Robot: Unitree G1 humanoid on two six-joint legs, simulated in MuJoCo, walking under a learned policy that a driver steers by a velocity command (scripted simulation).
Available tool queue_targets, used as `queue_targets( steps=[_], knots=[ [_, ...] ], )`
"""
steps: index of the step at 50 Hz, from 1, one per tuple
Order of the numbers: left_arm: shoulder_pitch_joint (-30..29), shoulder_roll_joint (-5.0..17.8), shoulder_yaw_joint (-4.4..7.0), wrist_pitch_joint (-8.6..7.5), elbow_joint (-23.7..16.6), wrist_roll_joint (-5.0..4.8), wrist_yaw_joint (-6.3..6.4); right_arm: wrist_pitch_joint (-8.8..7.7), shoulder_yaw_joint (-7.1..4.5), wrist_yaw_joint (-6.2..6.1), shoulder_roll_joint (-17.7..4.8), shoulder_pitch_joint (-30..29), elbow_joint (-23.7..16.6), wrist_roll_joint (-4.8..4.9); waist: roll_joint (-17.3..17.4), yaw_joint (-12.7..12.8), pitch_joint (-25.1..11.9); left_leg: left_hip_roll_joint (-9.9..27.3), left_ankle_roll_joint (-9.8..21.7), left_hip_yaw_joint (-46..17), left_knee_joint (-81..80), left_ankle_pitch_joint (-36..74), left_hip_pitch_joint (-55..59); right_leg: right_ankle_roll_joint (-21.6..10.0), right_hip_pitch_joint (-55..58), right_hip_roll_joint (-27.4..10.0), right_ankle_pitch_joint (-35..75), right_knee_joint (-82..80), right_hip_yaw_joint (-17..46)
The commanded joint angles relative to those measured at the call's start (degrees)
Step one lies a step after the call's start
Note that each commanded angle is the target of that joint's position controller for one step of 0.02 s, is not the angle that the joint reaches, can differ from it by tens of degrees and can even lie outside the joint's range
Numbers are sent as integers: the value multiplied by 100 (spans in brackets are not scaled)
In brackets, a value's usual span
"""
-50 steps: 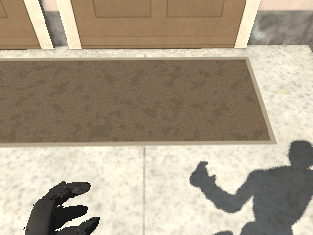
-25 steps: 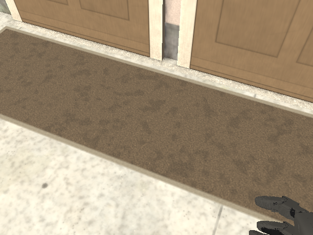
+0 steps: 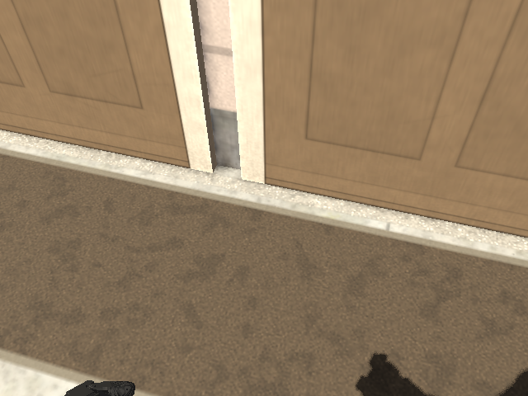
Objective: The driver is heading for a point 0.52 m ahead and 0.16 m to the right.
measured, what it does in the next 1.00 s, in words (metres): walks ahead, turning right: left foot, then right foot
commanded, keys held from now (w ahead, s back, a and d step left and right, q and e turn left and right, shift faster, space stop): w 0.28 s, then w+e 0.46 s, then no key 0.26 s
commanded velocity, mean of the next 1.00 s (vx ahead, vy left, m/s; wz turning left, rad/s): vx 0.45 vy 0.00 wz -0.22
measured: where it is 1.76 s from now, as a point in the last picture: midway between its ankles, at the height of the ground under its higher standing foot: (284, 364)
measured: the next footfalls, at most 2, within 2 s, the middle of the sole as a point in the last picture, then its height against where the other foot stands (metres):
left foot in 0.52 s outside the picture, level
right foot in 0.98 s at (340, 352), level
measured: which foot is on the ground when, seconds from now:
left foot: down 0.00-0.00, up 0.02-0.50, down 0.52-1.00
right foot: down 0.00-0.52, up 0.54-0.96, down 0.98-1.00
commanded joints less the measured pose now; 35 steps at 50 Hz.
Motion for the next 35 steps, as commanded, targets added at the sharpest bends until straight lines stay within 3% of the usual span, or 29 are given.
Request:
queue_targets(
  steps=[1, 2, 3, 4, 5, 6, 9, 12, 15, 19, 21, 24, 25, 26, 27, 28, 29, 30, 31, 32, 33, 35],
  knots=[
    [2135, 1741, 527, -42, 179, 64, 33, -163, 122, -20, 118, 626, -526, -44, -2099, 665, -1920, -469, 119, -237, 4127, -421, -3496, -1576, 4807, -2024, -1034, -1123, 4053],
    [2065, 1185, 396, -36, 94, -51, 31, -246, -3, -1, -489, 296, -417, 16, -1323, 909, -1743, -169, 153, -826, 4807, -471, -4164, -1436, 4757, -1939, -1914, -1475, 4321],
    [1722, 968, 326, -29, 43, -54, 62, -282, -57, 13, -691, -299, -577, 89, -853, 920, -1064, 107, 233, -698, 4866, 74, -4463, -1185, 4115, -1780, -1800, -1466, 3446],
    [1375, 894, 292, -15, -9, 1, 67, -279, -25, -26, -588, -629, -648, 47, -334, 770, -684, 380, 256, -545, 4632, 583, -4283, -1078, 3343, -1581, -1233, -1520, 2839],
    [1144, 743, 253, -16, -20, 46, 56, -254, -38, -53, -525, -776, -686, -36, -256, 627, -383, 543, 254, -532, 4286, 886, -4078, -1057, 2716, -1388, -690, -1662, 2413],
    [1037, 612, 208, -40, -29, 99, 56, -203, -53, -53, -467, -661, -682, -39, -414, 439, -339, 668, 254, -576, 4092, 1079, -3731, -1022, 2337, -1242, -349, -1802, 2121],
    [1080, 649, 231, -115, 81, 33, 81, -78, -32, -59, -286, -563, -655, -43, -403, 267, -219, 722, 143, -494, 3595, 1337, -3618, -1117, 2018, -1130, 271, -2149, 1588],
    [1277, 818, 287, -85, 212, 8, 164, -69, 16, -58, -175, -1070, -776, -87, -209, 364, -41, 761, 2, -433, 2678, 2048, -3908, -1085, 2124, -1091, 794, -2308, 1170],
    [1502, 867, 299, -33, 326, -51, 206, -112, 67, -6, -54, -1610, -864, -72, -253, 565, 92, 643, -23, -312, 1623, 2794, -3705, -920, 2174, -906, 824, -2344, 814],
    [1876, 962, 334, 69, 498, -125, 229, -202, 81, 104, -46, -2292, -1036, -18, -289, 805, 313, 354, -89, -202, 620, 2991, -3323, -896, 2305, -921, 471, -2124, 893],
    [1929, 998, 359, 127, 536, -148, 253, -269, 65, 172, -116, -2457, -1112, 5, -363, 803, 362, 277, -31, -255, 298, 2767, -3166, -862, 2468, -1044, 342, -1888, 1118],
    [1724, 1134, 424, 204, 540, -159, 335, -366, -36, 182, -366, -1962, -1016, -11, -435, 398, 126, 129, 140, -206, -229, 2249, -2267, -641, 2591, -1091, 538, -1182, 1380],
    [1723, 978, 375, 211, 530, -120, 339, -388, -148, 135, -579, -1298, -820, -47, -343, 116, -308, 108, 292, -160, -268, 2218, -1197, -490, 2339, -793, 1030, -446, 1208],
    [1654, 669, 247, 190, 384, 9, 329, -411, -243, 76, -942, -353, -708, -190, 175, -335, -1151, 941, 661, -923, 24, 2340, 490, -269, 1386, -441, 379, 1179, 936],
    [2310, 116, 86, 76, 228, -22, 322, -355, -339, 46, -1390, 96, -601, -249, 1715, -108, -1889, 2349, 1495, -3280, -347, 1870, 2472, 142, -814, 395, -2398, 3201, 308],
    [2237, 533, 168, 8, 281, -150, 279, -328, -261, 49, -1007, 338, -543, -187, 1609, -309, -2069, 2467, 1734, -4277, -899, 796, 2408, 210, -1488, 260, -2803, 4124, 887],
    [1786, 925, 278, 0, 209, -212, 277, -338, -169, -12, -742, -20, -581, -134, 1069, -283, -1217, 2299, 1461, -3431, -1058, 573, 1764, 177, -1793, -58, -2279, 4392, 868],
    [1420, 915, 287, 29, 139, -169, 290, -334, -101, -39, -564, -391, -594, -141, 736, -172, -778, 2070, 1286, -2703, -1183, 954, 1005, 185, -1619, -300, -1784, 4286, 716],
    [1228, 861, 305, 74, 90, -112, 299, -336, -38, -32, -396, -710, -563, -161, 619, -15, -400, 1853, 1204, -2163, -1391, 1441, 333, 207, -1402, -442, -1503, 4044, 688],
    [1245, 800, 336, 149, 55, -123, 292, -356, 32, -14, -219, -960, -550, -208, 813, 198, -196, 1633, 1102, -1667, -1605, 1823, -112, 220, -1130, -561, -1259, 3806, 771],
    [1328, 713, 333, 228, 42, -154, 280, -377, 30, -4, -199, -1088, -521, -206, 908, 308, -111, 1563, 1058, -1338, -1770, 2039, -351, 231, -912, -600, -1151, 3696, 743],
    [1352, 601, 342, 403, 9, -116, 307, -478, -6, 3, -293, -1189, -441, -208, 747, 418, 0, 1534, 1015, -749, -1919, 2818, -495, 262, -848, -632, -925, 3461, 708]
  ],
)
